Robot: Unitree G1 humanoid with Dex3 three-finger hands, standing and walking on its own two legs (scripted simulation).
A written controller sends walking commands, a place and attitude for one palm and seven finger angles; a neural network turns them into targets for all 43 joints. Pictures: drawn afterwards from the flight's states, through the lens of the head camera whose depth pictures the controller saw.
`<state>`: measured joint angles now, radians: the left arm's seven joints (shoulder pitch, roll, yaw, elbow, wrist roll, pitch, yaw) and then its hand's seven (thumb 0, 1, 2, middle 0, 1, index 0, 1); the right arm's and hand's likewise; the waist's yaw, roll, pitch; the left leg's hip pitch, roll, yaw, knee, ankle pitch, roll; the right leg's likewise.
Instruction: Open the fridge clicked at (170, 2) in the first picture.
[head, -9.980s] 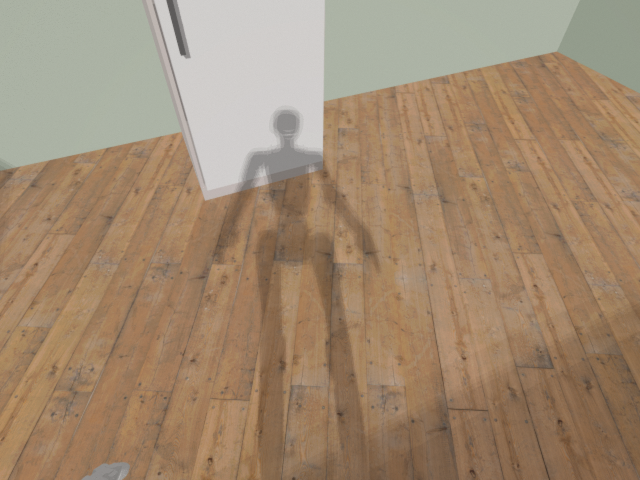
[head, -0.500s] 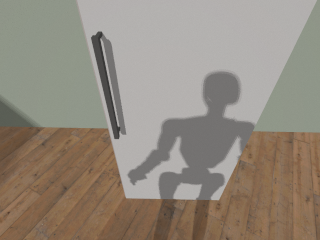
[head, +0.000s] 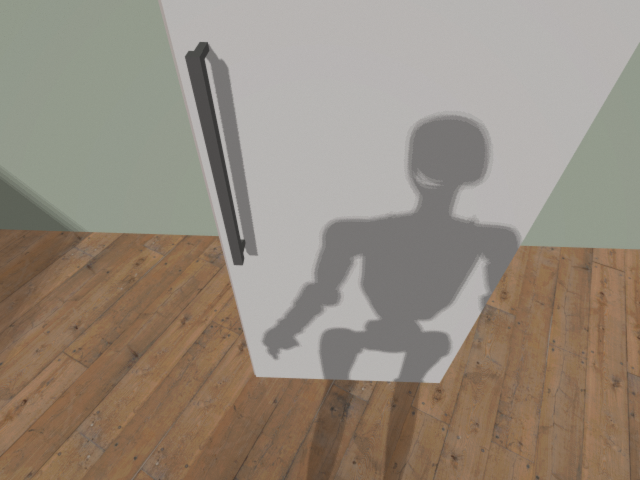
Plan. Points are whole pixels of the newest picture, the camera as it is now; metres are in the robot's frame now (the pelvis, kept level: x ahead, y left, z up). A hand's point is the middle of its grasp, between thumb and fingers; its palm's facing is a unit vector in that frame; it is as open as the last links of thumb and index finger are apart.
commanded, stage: look again from close up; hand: left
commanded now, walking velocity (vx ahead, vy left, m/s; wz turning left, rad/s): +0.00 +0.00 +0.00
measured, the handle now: (224, 175) +0.51 +0.18 +0.11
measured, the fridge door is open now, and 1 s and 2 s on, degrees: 0 0 0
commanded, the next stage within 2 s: none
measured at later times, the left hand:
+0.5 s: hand out of the picture +0.09 +0.24 -0.15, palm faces -0.02 -0.94 -0.33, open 7.4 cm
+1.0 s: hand out of the picture +0.08 +0.24 -0.16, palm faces -0.02 -0.94 -0.33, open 7.4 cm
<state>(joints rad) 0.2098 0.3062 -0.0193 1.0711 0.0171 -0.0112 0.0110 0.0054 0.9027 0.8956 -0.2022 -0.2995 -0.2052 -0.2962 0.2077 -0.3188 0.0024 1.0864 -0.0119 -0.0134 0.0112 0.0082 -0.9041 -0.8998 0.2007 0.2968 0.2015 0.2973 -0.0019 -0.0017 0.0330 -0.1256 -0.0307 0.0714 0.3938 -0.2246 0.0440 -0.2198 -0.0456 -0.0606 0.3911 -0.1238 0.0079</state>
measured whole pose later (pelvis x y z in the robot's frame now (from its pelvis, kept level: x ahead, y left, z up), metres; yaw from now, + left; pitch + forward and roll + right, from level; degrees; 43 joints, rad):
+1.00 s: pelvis +0.02 +0.00 +0.01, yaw +1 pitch -2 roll +0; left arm 0.15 0.33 -0.02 1.10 0.02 -0.01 0.01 0.00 0.90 0.90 -0.20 -0.30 -0.21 -0.30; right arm 0.14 -0.33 0.01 1.12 -0.01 -0.02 0.01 0.01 -0.90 -0.90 0.20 0.30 0.20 0.30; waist 0.00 0.00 0.04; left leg -0.05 -0.03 0.05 0.30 -0.21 0.03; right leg -0.15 -0.04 -0.08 0.32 -0.13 0.00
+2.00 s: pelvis +0.03 -0.01 +0.01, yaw +1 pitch -2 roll +0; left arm 0.15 0.33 -0.01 1.11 0.02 -0.02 0.01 0.00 0.90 0.90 -0.20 -0.30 -0.21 -0.30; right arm 0.15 -0.33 0.01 1.13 -0.01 -0.02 0.00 0.01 -0.90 -0.90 0.20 0.30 0.20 0.30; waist 0.00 -0.01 0.03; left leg -0.04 -0.01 0.05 0.28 -0.21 0.02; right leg -0.14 -0.02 -0.08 0.30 -0.13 -0.01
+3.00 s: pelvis +0.04 -0.01 +0.01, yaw +1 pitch -2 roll +0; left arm 0.14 0.34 -0.01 1.11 0.02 -0.02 0.01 0.00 0.90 0.90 -0.20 -0.30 -0.21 -0.30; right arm 0.15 -0.34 0.01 1.12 -0.01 -0.02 0.00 0.01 -0.90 -0.90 0.20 0.30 0.20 0.30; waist 0.00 -0.01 0.03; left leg -0.03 -0.01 0.05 0.26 -0.20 0.02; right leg -0.13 -0.02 -0.08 0.29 -0.13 -0.01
